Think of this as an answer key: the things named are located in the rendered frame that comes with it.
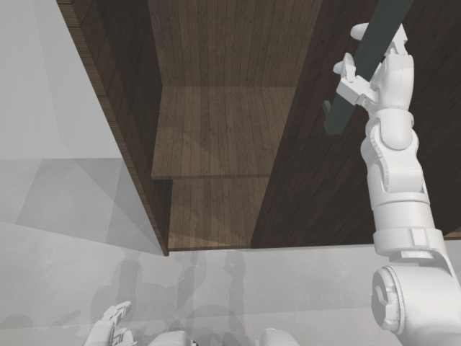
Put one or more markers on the right robot forearm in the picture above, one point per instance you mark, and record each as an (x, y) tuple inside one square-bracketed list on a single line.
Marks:
[(405, 230)]

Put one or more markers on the robot right thigh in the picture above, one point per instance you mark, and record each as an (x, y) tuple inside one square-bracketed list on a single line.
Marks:
[(274, 337)]

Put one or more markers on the robot left thigh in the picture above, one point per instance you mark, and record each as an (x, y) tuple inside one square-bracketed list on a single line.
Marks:
[(173, 339)]

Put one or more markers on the handle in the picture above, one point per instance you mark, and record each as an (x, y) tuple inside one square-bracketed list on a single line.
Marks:
[(384, 24)]

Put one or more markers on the robot thigh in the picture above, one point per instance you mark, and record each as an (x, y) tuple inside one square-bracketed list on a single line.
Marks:
[(274, 337), (173, 339)]

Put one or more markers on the robot right hand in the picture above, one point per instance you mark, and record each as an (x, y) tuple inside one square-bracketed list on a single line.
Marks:
[(392, 80)]

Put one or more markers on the right robot upper arm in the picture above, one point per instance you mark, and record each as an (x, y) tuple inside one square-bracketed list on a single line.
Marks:
[(421, 306)]

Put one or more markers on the robot left hand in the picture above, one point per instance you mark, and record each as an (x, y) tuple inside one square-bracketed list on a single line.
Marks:
[(103, 332)]

